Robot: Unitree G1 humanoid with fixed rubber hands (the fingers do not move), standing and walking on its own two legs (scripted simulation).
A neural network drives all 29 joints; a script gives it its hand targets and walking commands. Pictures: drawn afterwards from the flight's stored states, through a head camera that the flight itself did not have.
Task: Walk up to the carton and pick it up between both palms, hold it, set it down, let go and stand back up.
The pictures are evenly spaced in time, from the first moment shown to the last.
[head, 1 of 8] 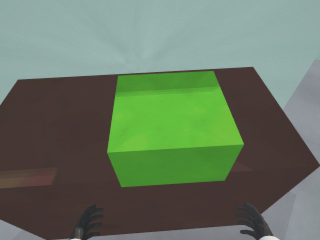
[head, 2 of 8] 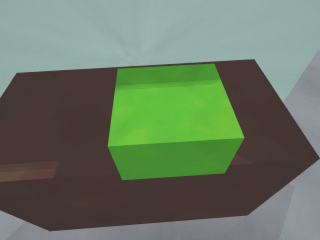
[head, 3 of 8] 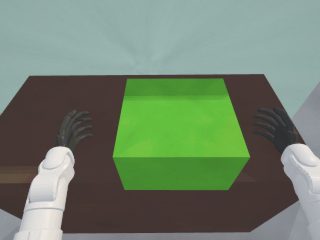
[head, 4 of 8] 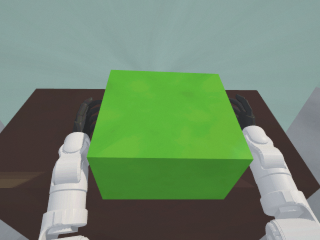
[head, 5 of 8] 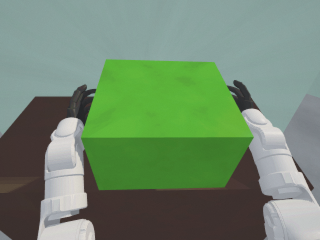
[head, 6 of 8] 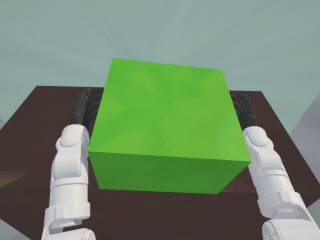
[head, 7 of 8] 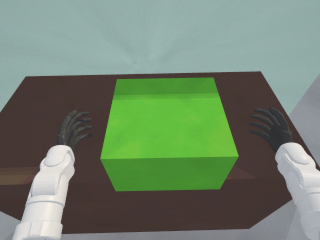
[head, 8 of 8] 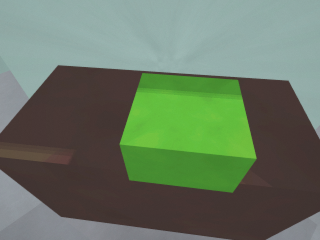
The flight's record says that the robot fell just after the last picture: no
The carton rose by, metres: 0.15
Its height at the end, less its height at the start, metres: +0.00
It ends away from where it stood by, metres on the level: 0.02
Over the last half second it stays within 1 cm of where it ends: yes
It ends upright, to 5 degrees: yes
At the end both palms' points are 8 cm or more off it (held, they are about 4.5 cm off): yes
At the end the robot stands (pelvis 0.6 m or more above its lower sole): yes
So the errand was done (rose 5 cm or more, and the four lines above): yes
